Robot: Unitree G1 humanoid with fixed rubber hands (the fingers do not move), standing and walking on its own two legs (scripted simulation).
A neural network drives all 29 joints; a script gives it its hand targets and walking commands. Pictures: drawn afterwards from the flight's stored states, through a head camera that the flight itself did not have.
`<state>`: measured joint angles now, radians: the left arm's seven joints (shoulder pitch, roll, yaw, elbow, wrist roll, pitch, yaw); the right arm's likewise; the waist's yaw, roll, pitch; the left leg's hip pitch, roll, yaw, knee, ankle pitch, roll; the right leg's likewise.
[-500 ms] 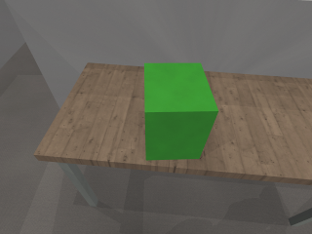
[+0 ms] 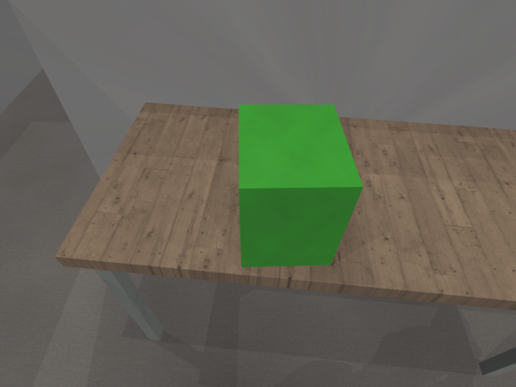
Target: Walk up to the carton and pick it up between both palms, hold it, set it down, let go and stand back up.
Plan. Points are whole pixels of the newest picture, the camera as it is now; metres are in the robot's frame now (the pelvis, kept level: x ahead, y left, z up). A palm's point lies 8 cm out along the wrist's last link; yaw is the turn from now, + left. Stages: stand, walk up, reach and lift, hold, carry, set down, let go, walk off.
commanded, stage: stand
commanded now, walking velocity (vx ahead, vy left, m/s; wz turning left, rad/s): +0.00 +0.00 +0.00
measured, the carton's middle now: (286, 187) +0.47 -0.05 +0.01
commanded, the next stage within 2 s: none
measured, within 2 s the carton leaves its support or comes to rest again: neither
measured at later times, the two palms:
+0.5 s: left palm out of the picture -0.02 +0.23 -0.14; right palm out of the picture -0.01 -0.23 -0.14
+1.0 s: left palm out of the picture -0.02 +0.23 -0.14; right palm out of the picture -0.01 -0.23 -0.14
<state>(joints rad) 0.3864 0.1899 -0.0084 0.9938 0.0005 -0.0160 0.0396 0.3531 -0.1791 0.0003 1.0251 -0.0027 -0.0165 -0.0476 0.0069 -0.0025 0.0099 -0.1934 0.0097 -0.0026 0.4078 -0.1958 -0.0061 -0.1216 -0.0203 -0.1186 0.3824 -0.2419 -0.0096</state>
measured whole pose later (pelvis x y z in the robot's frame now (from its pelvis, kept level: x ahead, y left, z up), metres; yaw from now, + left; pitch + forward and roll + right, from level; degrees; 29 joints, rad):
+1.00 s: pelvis +0.01 +0.00 +0.00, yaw +0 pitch -1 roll +0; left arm 0.39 0.17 -0.01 1.03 0.00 -0.02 0.05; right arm 0.33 -0.16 0.00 1.08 0.00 -0.02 -0.05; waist 0.01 -0.01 0.02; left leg -0.18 0.01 0.00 0.39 -0.20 -0.01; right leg -0.11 -0.02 -0.12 0.37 -0.25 -0.01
